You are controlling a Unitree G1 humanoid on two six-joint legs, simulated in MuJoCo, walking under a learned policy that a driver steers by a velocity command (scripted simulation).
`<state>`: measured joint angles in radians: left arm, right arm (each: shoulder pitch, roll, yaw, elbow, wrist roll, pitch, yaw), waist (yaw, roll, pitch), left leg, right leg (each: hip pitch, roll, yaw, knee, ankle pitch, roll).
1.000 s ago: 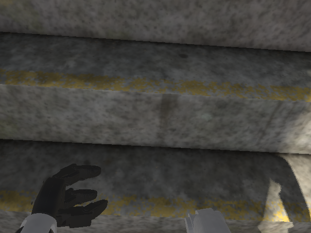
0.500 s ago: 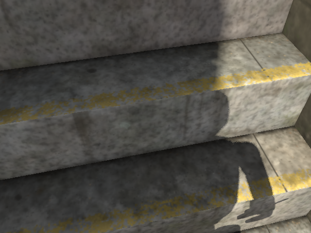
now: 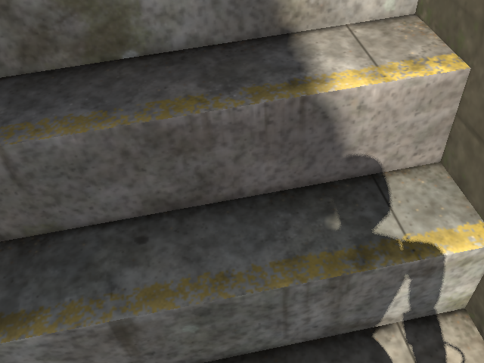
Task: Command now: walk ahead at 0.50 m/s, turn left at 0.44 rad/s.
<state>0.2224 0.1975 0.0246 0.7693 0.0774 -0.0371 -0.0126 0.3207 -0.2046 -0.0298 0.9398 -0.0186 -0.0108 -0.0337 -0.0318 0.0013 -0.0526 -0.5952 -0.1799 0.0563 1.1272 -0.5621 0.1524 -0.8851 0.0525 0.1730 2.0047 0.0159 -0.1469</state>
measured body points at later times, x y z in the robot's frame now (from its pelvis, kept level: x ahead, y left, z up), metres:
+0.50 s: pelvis +0.19 -0.11 +0.10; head +0.22 -0.10 +0.55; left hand +0.04 +0.08 -0.05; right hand +0.45 -0.28 +0.03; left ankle +0.28 +0.02 -0.39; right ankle +0.10 -0.25 -0.65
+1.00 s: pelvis +0.24 -0.14 +0.24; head +0.27 -0.17 +0.69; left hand +0.23 +0.11 +0.14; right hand +0.53 -0.20 +0.12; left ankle +0.20 +0.01 -0.34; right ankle +0.29 -0.24 -0.43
